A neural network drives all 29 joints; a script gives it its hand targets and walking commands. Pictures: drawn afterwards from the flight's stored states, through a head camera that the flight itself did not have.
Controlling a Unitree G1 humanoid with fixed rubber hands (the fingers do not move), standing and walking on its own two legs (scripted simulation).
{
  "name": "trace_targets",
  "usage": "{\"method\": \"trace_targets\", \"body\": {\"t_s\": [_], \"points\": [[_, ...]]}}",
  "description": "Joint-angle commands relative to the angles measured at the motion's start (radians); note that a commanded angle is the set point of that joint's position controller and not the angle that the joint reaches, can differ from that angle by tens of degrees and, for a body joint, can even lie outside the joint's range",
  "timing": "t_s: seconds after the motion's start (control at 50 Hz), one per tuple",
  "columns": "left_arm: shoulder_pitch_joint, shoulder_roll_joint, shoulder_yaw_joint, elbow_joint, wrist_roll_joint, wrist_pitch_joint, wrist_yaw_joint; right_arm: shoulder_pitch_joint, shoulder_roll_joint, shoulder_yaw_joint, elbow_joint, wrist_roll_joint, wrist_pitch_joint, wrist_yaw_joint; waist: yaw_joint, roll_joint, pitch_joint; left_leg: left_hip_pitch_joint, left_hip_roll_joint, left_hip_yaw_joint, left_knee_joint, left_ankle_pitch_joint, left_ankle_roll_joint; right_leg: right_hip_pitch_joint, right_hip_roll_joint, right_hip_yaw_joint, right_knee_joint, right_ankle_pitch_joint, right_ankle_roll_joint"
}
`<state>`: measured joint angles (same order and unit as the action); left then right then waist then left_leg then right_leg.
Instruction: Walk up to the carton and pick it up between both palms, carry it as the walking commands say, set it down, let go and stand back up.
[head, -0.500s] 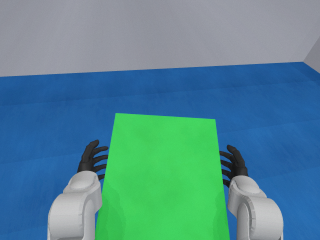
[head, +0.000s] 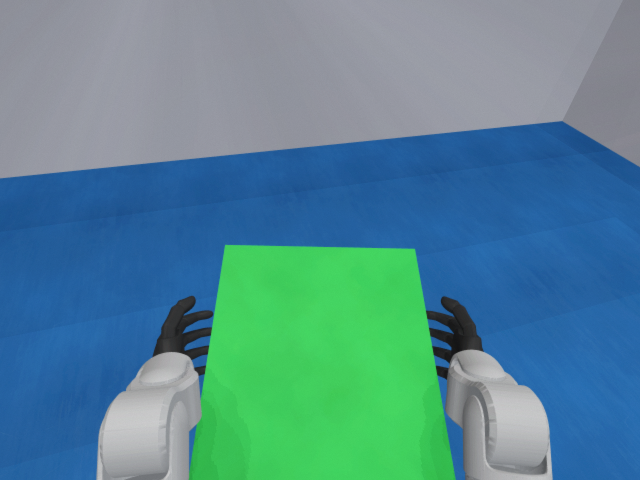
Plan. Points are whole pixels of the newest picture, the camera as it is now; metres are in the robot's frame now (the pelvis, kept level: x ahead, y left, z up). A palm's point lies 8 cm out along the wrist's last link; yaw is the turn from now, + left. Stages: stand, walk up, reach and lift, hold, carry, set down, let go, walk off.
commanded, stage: carry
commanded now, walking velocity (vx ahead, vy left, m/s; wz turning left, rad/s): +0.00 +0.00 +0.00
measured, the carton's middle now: (318, 378) +0.27 +0.01 +0.02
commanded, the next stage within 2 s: none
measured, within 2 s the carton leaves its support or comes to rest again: neither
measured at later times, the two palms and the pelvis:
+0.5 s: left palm (194, 369) +0.23 +0.14 +0.10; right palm (489, 384) +0.23 -0.17 +0.10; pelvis -0.02 -0.01 +0.00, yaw +0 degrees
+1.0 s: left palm (190, 345) +0.26 +0.15 +0.10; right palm (470, 351) +0.26 -0.16 +0.10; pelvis +0.01 -0.01 +0.00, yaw +0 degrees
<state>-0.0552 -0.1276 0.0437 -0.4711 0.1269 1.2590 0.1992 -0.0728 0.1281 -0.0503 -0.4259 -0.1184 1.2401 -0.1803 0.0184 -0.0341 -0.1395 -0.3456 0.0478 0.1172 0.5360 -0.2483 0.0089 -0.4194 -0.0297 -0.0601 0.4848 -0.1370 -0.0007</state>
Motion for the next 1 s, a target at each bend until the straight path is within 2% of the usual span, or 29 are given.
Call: {"method": "trace_targets", "body": {"t_s": [0.0, 0.14, 0.24, 0.38, 0.76, 0.98], "points": [[-0.501, -0.943, -0.684, -0.105, -0.42, -0.027, -0.269, -0.421, 0.925, 0.588, -0.104, 0.369, -0.026, 0.256, -0.015, 0.133, -0.131, -0.059, 0.155, -0.173, -0.247, -0.266, 0.001, 0.125, -0.041, 0.083, -0.042, -0.081, -0.009], [-0.464, -0.915, -0.639, -0.06, -0.408, -0.017, -0.267, -0.428, 0.902, 0.599, -0.108, 0.366, -0.01, 0.245, -0.018, 0.036, -0.117, -0.075, 0.105, -0.139, -0.175, -0.247, 0.0, 0.086, -0.074, 0.138, -0.136, -0.226, -0.024], [-0.452, -0.917, -0.612, -0.048, -0.394, -0.02, -0.262, -0.454, 0.911, 0.622, -0.118, 0.386, -0.003, 0.248, -0.019, 0.014, -0.135, -0.065, 0.092, -0.132, -0.14, -0.209, 0.001, 0.08, -0.082, 0.147, -0.157, -0.251, -0.028], [-0.453, -0.932, -0.605, -0.057, -0.387, -0.03, -0.258, -0.468, 0.926, 0.64, -0.125, 0.404, -0.008, 0.255, -0.021, 0.013, -0.166, -0.039, 0.083, -0.123, -0.108, -0.169, 0.003, 0.08, -0.088, 0.153, -0.16, -0.235, -0.034], [-0.447, -0.941, -0.628, -0.075, -0.396, -0.047, -0.267, -0.435, 0.911, 0.636, -0.116, 0.382, -0.033, 0.253, -0.021, 0.048, -0.204, 0.01, 0.113, -0.138, -0.088, -0.026, 0.012, 0.135, -0.074, 0.119, -0.1, -0.003, -0.038], [-0.439, -0.937, -0.629, -0.079, -0.39, -0.052, -0.267, -0.43, 0.906, 0.645, -0.121, 0.385, -0.039, 0.253, -0.021, 0.056, -0.207, 0.03, 0.121, -0.138, -0.075, 0.03, 0.01, 0.161, -0.074, 0.108, -0.08, 0.078, -0.042]]}}
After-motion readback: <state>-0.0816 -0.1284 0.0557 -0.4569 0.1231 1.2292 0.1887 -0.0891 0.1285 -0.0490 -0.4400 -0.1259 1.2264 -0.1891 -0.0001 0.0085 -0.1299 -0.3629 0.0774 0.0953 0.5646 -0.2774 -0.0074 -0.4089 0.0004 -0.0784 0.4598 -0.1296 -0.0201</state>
